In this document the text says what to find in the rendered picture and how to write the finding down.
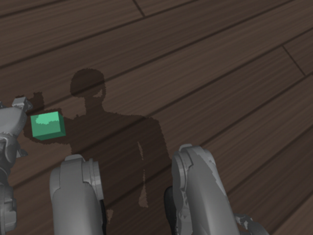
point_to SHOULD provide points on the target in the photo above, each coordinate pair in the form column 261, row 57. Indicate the left robot hand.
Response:
column 13, row 120

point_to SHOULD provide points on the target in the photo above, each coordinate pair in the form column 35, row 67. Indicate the left robot arm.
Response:
column 8, row 204

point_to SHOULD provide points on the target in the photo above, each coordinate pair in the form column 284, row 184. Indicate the right robot hand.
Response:
column 254, row 228

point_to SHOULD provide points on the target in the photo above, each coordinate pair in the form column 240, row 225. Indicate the small box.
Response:
column 47, row 126

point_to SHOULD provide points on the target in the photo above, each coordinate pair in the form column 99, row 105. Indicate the right robot foot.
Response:
column 170, row 209

